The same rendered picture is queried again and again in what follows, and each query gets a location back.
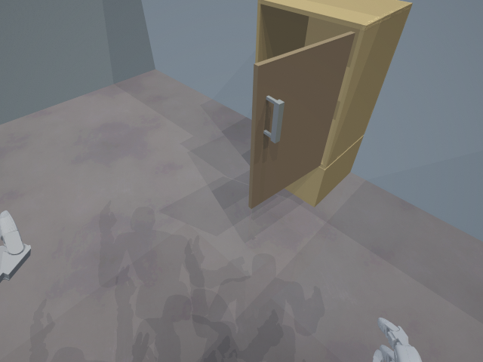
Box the cupboard door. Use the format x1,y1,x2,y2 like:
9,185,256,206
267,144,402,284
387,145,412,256
248,32,355,209

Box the handle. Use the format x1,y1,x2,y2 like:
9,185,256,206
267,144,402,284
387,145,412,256
263,96,285,143

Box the right robot hand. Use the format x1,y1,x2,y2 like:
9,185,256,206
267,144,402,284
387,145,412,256
372,318,422,362

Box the left robot hand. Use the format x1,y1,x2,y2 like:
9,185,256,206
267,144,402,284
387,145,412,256
0,210,31,283

